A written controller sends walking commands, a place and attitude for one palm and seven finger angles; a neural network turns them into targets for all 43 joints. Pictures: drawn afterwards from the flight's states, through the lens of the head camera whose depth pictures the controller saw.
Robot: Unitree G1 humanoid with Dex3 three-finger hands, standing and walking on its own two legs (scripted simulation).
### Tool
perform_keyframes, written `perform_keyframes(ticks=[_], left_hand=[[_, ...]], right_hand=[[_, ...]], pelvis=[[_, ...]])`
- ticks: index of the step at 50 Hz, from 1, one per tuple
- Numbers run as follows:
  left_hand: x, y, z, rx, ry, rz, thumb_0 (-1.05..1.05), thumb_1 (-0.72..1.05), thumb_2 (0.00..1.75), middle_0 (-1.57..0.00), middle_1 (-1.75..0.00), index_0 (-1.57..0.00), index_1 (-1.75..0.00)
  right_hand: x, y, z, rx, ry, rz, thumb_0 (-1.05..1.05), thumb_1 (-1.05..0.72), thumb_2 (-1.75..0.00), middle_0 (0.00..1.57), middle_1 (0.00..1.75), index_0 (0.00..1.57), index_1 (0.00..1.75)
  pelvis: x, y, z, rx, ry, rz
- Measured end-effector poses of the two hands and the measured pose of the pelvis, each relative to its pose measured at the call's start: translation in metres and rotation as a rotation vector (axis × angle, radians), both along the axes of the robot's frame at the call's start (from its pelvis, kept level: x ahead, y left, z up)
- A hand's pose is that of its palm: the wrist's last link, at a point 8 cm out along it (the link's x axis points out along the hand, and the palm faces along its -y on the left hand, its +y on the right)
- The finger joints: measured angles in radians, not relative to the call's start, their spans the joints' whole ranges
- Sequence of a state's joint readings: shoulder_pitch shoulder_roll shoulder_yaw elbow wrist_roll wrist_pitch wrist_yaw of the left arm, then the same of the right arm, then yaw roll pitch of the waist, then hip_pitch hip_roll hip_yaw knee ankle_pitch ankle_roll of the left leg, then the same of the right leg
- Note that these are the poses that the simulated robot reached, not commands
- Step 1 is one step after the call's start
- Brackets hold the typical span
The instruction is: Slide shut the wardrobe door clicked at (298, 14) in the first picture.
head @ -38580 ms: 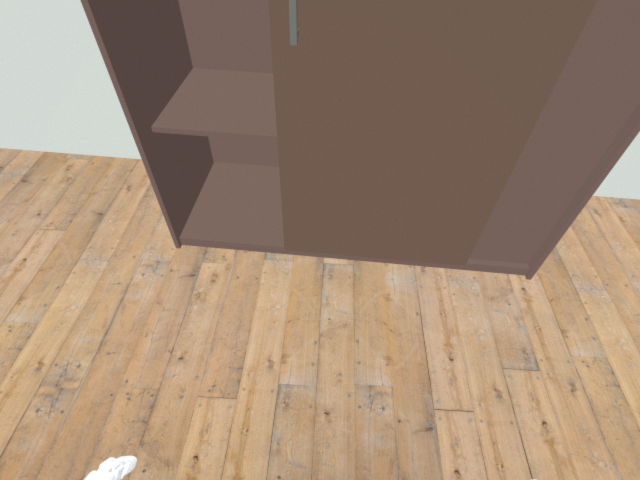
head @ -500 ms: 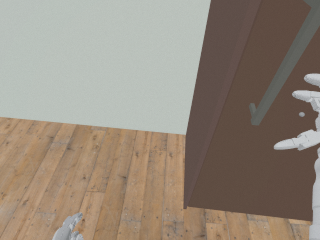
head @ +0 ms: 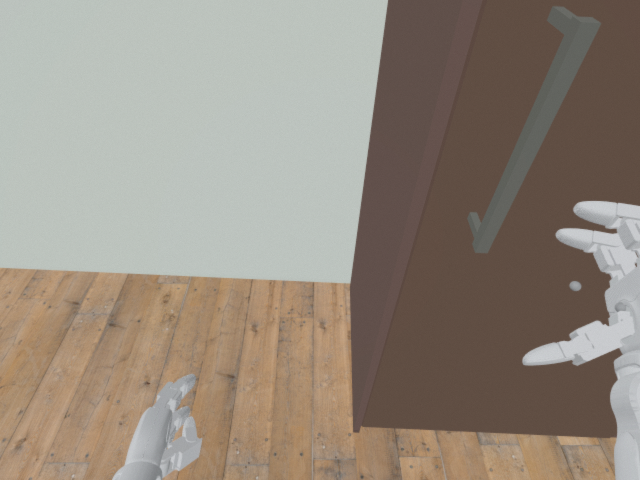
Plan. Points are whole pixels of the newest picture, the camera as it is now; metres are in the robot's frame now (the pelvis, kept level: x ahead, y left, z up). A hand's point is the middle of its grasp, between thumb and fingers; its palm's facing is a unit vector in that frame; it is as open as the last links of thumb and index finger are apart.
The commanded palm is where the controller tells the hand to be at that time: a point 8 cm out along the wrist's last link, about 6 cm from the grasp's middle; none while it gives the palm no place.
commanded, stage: slip the hand off the handle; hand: right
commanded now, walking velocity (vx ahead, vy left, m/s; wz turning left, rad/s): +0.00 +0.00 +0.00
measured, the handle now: (514, 150) +0.40 -0.21 +0.25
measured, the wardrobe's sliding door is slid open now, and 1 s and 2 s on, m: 0.00 0.00 0.00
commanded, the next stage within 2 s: draw the hand back to the body in 0.26 s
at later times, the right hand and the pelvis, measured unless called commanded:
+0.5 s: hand (573, 300) +0.25 -0.24 +0.17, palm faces +0.16 +0.98 -0.14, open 14.7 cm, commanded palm +0.20 -0.29 +0.19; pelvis +0.01 +0.02 +0.00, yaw +0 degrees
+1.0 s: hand (618, 332) +0.21 -0.26 +0.18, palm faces +0.37 +0.89 -0.25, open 14.1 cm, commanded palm +0.16 -0.29 +0.19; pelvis +0.00 +0.01 +0.01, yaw -1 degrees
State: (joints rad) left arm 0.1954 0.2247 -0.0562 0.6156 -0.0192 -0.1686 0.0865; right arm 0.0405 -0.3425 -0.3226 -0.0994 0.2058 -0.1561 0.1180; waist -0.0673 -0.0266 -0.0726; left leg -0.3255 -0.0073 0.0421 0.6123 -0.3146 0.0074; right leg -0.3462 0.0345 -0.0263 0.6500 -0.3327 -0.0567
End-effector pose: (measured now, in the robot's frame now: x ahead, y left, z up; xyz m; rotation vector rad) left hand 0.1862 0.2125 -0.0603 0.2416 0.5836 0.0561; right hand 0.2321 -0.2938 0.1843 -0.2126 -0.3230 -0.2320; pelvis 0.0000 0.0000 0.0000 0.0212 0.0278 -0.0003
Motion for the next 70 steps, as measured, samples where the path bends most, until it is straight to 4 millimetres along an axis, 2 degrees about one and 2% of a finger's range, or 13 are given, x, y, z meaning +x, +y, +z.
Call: perform_keyframes(ticks=[6, 10, 20, 24, 29, 35, 44, 46, 49, 53, 58, 62, 70], left_hand=[[-0.001, 0.006, -0.001, -0.005, 0.010, -0.005, 0.01, 0.90, 0.90, -0.21, -0.30, -0.20, -0.30], [-0.004, 0.012, -0.006, 0.010, 0.038, -0.009, 0.01, 0.90, 0.90, -0.21, -0.30, -0.20, -0.30], [-0.014, 0.028, -0.012, 0.014, 0.045, 0.033, 0.01, 0.90, 0.90, -0.21, -0.30, -0.20, -0.30], [-0.016, 0.033, -0.010, -0.010, 0.033, 0.079, 0.01, 0.90, 0.90, -0.21, -0.30, -0.20, -0.30], [-0.006, 0.037, 0.002, -0.023, -0.037, 0.097, 0.01, 0.90, 0.90, -0.21, -0.30, -0.20, -0.30], [0.013, 0.033, 0.020, -0.025, -0.130, 0.049, 0.01, 0.90, 0.90, -0.20, -0.30, -0.20, -0.30], [0.021, 0.016, 0.029, -0.020, -0.158, -0.011, 0.01, 0.90, 0.90, -0.20, -0.30, -0.20, -0.30], [0.019, 0.011, 0.028, -0.018, -0.154, -0.024, 0.01, 0.90, 0.90, -0.20, -0.30, -0.20, -0.30], [0.013, 0.005, 0.025, -0.015, -0.128, -0.050, 0.01, 0.90, 0.90, -0.21, -0.30, -0.20, -0.30], [0.000, 0.002, 0.012, -0.027, -0.052, -0.049, 0.01, 0.90, 0.90, -0.21, -0.30, -0.20, -0.30], [-0.018, 0.003, -0.005, -0.024, 0.058, -0.024, 0.01, 0.90, 0.90, -0.21, -0.30, -0.20, -0.30], [-0.025, 0.007, -0.011, -0.013, 0.105, 0.001, 0.01, 0.90, 0.90, -0.21, -0.30, -0.20, -0.30], [-0.015, 0.012, -0.005, -0.018, 0.084, 0.038, 0.01, 0.90, 0.90, -0.21, -0.30, -0.20, -0.30]], right_hand=[[-0.023, -0.006, 0.002, -0.009, -0.008, -0.048, -0.01, 0.55, -0.20, 0.26, 1.15, 0.26, 1.15], [-0.031, -0.013, 0.003, -0.007, -0.006, -0.083, -0.01, 0.55, -0.20, 0.26, 1.15, 0.26, 1.15], [-0.014, 0.004, 0.006, -0.024, -0.003, 0.000, -0.01, 0.55, -0.20, 0.25, 1.15, 0.26, 1.15], [-0.007, 0.002, -0.004, 0.058, 0.148, 0.064, -0.01, 0.55, -0.20, 0.25, 1.15, 0.26, 1.15], [-0.015, -0.004, -0.005, 0.138, 0.287, 0.109, -0.01, 0.55, -0.20, 0.25, 1.15, 0.26, 1.15], [-0.035, -0.008, 0.004, 0.154, 0.239, 0.086, -0.01, 0.55, -0.20, 0.25, 1.15, 0.25, 1.15], [-0.052, -0.003, -0.014, 0.165, 0.296, 0.064, -0.01, 0.53, -0.21, 0.25, 1.13, 0.25, 1.14], [-0.053, -0.001, -0.008, 0.109, 0.274, 0.038, -0.01, 0.50, -0.22, 0.25, 1.12, 0.25, 1.12], [-0.056, -0.007, 0.005, -0.009, 0.193, -0.120, -0.01, 0.44, -0.25, 0.25, 1.08, 0.25, 1.09], [-0.063, -0.009, 0.004, -0.056, 0.151, -0.234, -0.01, 0.32, -0.31, 0.24, 1.02, 0.25, 1.02], [-0.067, -0.003, -0.008, -0.075, 0.180, -0.254, -0.01, 0.16, -0.39, 0.24, 0.92, 0.24, 0.92], [-0.064, -0.002, -0.007, -0.099, 0.174, -0.255, 0.00, 0.02, -0.45, 0.24, 0.84, 0.24, 0.84], [-0.057, -0.004, 0.005, -0.151, 0.139, -0.247, 0.00, -0.26, -0.59, 0.23, 0.67, 0.23, 0.67]], pelvis=[[0.004, 0.007, 0.001, -0.001, -0.005, 0.000], [0.002, 0.011, 0.000, 0.001, -0.010, -0.013], [0.000, 0.018, 0.000, -0.003, -0.001, -0.009], [0.005, 0.019, 0.003, -0.004, -0.014, -0.005], [0.010, 0.019, 0.006, -0.003, -0.040, -0.005], [0.009, 0.018, 0.006, -0.002, -0.057, -0.013], [0.000, 0.015, 0.006, 0.002, -0.077, -0.031], [-0.001, 0.015, 0.006, 0.002, -0.080, -0.030], [-0.004, 0.014, 0.007, 0.003, -0.079, -0.026], [-0.006, 0.010, 0.009, 0.000, -0.079, -0.017], [-0.001, 0.005, 0.012, -0.006, -0.079, -0.012], [0.003, 0.003, 0.013, -0.008, -0.085, -0.010], [0.012, 0.000, 0.014, -0.009, -0.091, 0.005]])
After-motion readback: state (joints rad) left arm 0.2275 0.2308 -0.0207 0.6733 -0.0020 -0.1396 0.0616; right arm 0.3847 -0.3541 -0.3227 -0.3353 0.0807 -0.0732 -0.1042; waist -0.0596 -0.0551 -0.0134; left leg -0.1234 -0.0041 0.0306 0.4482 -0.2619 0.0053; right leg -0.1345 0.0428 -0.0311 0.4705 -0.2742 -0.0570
